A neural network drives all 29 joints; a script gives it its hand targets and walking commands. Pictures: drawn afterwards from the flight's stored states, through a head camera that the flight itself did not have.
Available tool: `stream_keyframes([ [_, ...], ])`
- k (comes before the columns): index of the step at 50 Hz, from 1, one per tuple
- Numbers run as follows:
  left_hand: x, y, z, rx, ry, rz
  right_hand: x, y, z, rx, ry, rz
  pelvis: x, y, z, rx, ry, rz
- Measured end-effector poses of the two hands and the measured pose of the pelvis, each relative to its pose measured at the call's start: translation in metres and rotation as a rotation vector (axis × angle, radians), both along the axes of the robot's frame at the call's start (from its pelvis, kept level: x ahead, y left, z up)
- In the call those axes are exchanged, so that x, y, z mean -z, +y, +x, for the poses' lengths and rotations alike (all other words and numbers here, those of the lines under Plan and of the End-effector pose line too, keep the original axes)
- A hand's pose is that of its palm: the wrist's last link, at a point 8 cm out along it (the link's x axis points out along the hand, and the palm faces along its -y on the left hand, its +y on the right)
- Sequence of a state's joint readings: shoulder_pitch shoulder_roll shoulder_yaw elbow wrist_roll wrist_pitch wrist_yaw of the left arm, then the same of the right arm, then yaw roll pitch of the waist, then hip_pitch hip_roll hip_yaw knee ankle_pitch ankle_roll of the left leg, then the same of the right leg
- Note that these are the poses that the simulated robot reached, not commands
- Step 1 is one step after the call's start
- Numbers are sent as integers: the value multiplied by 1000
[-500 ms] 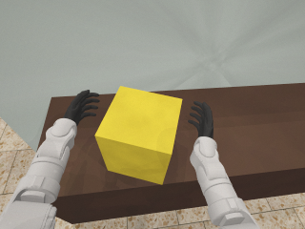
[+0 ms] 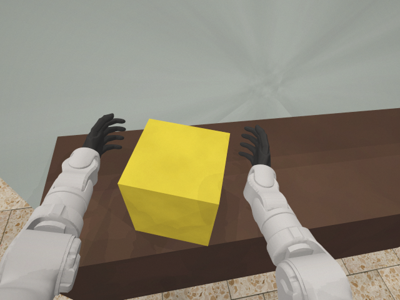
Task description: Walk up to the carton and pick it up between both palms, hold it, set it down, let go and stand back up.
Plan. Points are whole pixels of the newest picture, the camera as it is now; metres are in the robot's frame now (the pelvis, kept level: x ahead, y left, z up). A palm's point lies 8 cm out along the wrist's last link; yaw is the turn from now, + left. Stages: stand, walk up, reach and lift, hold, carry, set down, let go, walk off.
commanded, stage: reach and lift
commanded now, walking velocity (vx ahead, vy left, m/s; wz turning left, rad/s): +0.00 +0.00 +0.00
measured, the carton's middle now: (179, 184) +0.42 -0.02 -0.09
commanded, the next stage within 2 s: none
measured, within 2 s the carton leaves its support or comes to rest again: neither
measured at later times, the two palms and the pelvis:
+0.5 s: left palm (116, 179) +0.43 +0.13 -0.05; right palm (250, 194) +0.34 -0.19 -0.05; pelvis -0.02 +0.01 -0.06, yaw -1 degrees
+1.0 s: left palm (119, 182) +0.43 +0.13 -0.05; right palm (240, 195) +0.35 -0.17 -0.05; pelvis -0.03 +0.02 -0.06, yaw -1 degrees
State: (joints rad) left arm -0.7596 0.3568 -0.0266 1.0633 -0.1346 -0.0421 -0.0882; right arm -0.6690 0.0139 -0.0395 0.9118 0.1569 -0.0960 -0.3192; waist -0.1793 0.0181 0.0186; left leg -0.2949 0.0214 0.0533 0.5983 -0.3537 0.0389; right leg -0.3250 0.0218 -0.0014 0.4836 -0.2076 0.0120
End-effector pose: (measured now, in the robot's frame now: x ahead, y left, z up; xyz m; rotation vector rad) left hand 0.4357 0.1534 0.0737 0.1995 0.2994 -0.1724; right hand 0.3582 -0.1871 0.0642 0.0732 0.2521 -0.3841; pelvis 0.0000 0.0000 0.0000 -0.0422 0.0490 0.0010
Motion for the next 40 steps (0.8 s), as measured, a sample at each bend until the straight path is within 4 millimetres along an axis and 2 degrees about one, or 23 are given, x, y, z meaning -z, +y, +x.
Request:
stream_keyframes([
  [12,65,-4,-11,5,36,-32,57,-4,-15,7,53,-32,22,2,-14,7,163,0],
  [22,111,-17,-5,20,19,-63,104,-1,-15,10,62,-52,50,6,-23,11,292,-4],
  [29,125,-21,0,20,2,-83,118,2,-13,16,39,-60,60,9,-24,13,331,-8],
  [40,127,-24,-1,26,-8,-105,118,7,-13,28,13,-58,62,14,-25,14,334,-15],
])
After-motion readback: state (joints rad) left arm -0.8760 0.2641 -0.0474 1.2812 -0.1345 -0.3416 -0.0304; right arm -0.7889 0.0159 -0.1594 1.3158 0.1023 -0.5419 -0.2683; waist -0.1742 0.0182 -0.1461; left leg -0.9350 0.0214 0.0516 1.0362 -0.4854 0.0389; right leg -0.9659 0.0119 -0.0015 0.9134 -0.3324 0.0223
